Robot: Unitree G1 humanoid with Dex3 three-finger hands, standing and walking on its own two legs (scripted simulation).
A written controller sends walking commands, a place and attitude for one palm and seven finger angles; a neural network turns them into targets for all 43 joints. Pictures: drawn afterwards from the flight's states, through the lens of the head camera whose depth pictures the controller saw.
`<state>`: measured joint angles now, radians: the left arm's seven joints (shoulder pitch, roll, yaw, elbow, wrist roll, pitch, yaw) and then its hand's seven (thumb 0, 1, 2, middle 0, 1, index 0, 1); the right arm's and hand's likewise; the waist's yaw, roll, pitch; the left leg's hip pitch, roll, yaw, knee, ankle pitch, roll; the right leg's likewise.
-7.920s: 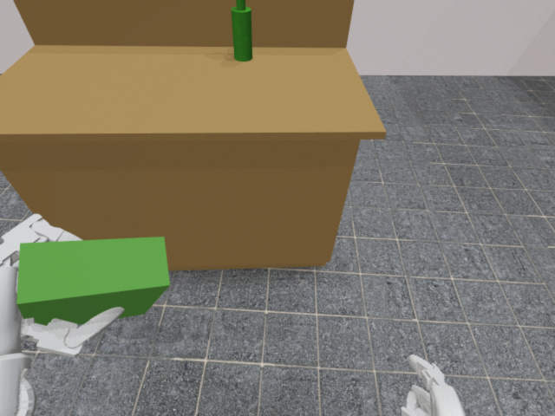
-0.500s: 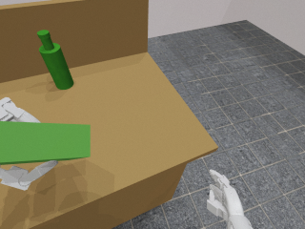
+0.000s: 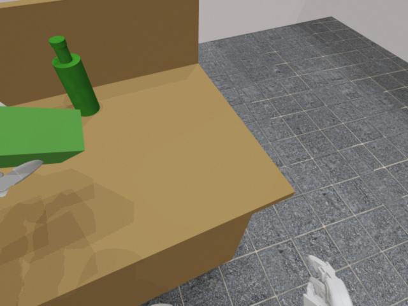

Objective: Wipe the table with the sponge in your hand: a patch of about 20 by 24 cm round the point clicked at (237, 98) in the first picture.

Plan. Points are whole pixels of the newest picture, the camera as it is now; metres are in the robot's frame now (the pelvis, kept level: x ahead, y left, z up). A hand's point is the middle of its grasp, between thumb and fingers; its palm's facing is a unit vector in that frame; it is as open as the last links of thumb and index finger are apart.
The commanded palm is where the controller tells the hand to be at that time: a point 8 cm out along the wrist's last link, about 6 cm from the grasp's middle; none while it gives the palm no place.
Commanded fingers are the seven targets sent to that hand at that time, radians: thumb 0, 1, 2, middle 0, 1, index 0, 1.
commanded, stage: come to a stop and stand still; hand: left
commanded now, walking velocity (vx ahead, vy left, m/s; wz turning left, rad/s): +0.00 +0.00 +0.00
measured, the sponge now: (36, 141) +0.28 +0.26 +0.21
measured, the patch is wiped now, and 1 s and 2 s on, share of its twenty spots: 0.00 0.00 0.00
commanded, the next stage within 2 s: look again from close up in 0.64 s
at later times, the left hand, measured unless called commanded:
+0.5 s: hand (1, 159) +0.25 +0.30 +0.20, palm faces +0.39 -0.83 -0.40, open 9.6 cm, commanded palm +0.19 +0.34 +0.18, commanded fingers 0.00 0.10 1.30 -1.20 -1.60 -1.20 -1.60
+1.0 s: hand (8, 187) +0.23 +0.30 +0.17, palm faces +0.41 -0.82 -0.40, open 9.6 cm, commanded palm +0.18 +0.32 +0.18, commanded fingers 0.00 0.10 1.30 -1.20 -1.60 -1.20 -1.60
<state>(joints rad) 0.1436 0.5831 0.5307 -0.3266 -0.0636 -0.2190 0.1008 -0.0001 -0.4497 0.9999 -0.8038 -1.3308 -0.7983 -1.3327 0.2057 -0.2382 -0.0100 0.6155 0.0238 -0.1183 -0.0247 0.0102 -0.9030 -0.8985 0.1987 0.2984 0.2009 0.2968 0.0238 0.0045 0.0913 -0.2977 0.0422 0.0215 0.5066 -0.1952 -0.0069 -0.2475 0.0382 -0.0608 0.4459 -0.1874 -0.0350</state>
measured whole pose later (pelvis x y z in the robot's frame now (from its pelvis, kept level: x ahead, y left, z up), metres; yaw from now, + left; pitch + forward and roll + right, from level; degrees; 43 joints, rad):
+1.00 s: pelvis +0.02 +0.04 +0.00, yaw +1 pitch -1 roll -2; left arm 0.40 0.38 0.36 -0.39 -0.03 -0.21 0.09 0.00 -0.45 1.00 -0.80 -1.33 -0.80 -1.33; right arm 0.21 -0.20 0.02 0.58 0.02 -0.12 -0.04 0.01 -0.90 -0.90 0.20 0.30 0.20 0.30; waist 0.04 0.01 0.01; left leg -0.25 -0.01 0.03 0.47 -0.21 0.05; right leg -0.18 -0.01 -0.05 0.39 -0.19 0.02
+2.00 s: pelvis -0.01 -0.01 -0.01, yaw -1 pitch +1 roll -1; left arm 0.53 0.43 0.39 -0.57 -0.08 -0.17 0.08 0.00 -0.45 1.01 -0.80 -1.33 -0.80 -1.33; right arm 0.23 -0.21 0.00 0.57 0.02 -0.09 -0.07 0.01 -0.90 -0.90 0.20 0.30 0.20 0.30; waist 0.02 -0.02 0.04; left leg -0.37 0.06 0.02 0.56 -0.19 -0.01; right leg -0.34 0.05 -0.06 0.53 -0.24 -0.03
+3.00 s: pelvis +0.00 -0.07 -0.01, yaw +3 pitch +0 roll +0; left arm 0.48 0.39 0.35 -0.54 -0.05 -0.15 0.15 0.00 -0.45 1.01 -0.80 -1.33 -0.80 -1.33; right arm 0.23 -0.24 -0.01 0.63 0.03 -0.12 -0.06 0.01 -0.90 -0.90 0.20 0.30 0.20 0.30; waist 0.00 0.01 0.04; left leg -0.24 0.03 0.00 0.57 -0.33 0.00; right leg -0.31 -0.04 -0.14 0.54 -0.23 -0.03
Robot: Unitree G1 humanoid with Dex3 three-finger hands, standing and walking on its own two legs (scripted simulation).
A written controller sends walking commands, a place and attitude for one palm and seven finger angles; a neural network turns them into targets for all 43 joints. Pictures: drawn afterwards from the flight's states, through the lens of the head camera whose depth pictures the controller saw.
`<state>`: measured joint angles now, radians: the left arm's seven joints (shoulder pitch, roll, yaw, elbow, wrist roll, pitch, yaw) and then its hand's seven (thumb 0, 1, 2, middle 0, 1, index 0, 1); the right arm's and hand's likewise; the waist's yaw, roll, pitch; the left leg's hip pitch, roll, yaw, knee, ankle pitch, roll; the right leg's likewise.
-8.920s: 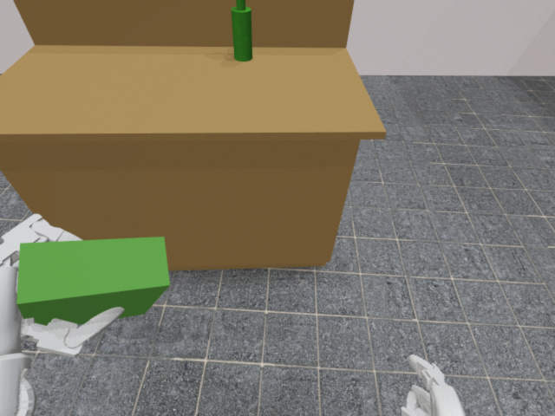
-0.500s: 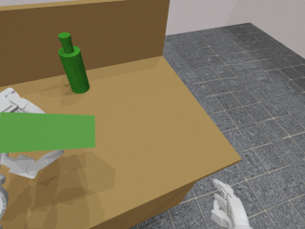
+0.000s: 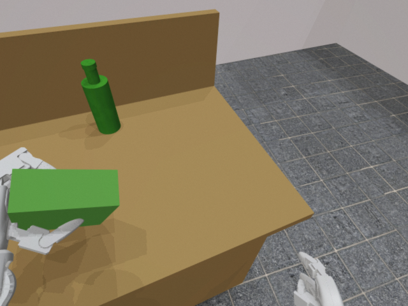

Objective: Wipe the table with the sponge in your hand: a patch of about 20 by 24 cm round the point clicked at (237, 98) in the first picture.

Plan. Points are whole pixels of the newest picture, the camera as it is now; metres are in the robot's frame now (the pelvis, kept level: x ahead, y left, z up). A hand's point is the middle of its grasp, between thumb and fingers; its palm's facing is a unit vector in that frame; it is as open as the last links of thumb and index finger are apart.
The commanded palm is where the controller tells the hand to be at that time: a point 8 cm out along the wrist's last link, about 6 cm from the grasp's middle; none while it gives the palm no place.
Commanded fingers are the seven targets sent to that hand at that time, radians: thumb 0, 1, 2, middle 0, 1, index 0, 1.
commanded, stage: shuffle to correct the standing spot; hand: left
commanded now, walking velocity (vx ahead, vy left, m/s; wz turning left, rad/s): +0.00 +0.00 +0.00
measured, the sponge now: (80, 201) +0.23 +0.22 +0.14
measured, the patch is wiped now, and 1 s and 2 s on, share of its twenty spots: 0.00 0.00 0.00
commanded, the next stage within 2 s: come to a stop and stand still in 1.56 s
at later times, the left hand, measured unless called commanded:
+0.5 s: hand (79, 199) +0.23 +0.22 +0.16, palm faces +0.33 -0.85 -0.41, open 9.6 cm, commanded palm +0.17 +0.25 +0.17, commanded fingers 0.00 0.10 1.30 -1.20 -1.60 -1.20 -1.60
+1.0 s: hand (80, 230) +0.18 +0.20 +0.16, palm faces +0.30 -0.85 -0.43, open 9.6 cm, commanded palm +0.13 +0.23 +0.17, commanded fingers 0.00 0.10 1.30 -1.20 -1.60 -1.20 -1.60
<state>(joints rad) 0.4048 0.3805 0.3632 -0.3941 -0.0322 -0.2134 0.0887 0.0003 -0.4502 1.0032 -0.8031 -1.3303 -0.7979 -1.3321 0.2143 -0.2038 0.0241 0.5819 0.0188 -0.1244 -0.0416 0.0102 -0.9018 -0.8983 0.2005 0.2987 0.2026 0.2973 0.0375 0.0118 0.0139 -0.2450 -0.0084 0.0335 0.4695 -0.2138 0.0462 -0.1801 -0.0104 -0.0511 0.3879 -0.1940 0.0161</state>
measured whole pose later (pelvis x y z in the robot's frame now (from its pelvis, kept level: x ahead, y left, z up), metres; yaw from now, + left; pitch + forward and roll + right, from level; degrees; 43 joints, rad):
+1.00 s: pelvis -0.03 -0.04 -0.01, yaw -1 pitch +1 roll -1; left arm 0.53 0.43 0.39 -0.57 -0.08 -0.17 0.08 0.00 -0.45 1.01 -0.80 -1.33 -0.80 -1.33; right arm 0.23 -0.21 0.00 0.57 0.02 -0.09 -0.07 0.01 -0.90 -0.90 0.20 0.30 0.20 0.30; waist 0.02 -0.02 0.04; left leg -0.37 0.06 0.02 0.56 -0.19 -0.01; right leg -0.34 0.05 -0.06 0.53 -0.24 -0.03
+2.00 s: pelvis -0.03 -0.11 -0.01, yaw +2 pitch +0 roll +0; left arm 0.48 0.39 0.35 -0.54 -0.05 -0.15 0.15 0.00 -0.45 1.01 -0.80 -1.33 -0.80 -1.33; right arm 0.23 -0.24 -0.01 0.63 0.03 -0.12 -0.06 0.01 -0.90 -0.90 0.20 0.30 0.20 0.30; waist 0.00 0.01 0.04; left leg -0.24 0.03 0.00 0.57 -0.33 0.00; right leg -0.31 -0.04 -0.14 0.54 -0.23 -0.03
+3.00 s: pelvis -0.03 -0.06 +0.00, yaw -1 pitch -2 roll -1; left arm 0.41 0.36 0.36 -0.49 -0.03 -0.23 0.11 0.00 -0.45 1.01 -0.80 -1.34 -0.79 -1.34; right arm 0.20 -0.19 0.01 0.59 0.01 -0.14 -0.01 0.01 -0.90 -0.90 0.20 0.30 0.20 0.30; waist 0.04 -0.05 0.10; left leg -0.16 -0.01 0.06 0.51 -0.31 0.04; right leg -0.23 -0.05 -0.05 0.43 -0.16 0.04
